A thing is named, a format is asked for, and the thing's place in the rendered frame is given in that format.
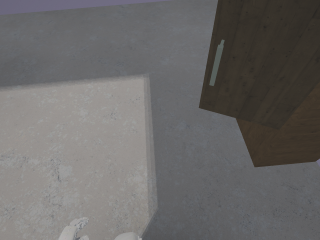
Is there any handle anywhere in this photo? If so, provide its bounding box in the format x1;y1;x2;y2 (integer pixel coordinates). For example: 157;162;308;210
209;39;225;86

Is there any cupboard door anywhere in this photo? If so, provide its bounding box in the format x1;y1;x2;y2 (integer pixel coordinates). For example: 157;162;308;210
199;0;320;130

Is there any left robot hand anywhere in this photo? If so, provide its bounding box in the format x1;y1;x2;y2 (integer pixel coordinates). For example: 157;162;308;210
58;217;89;240

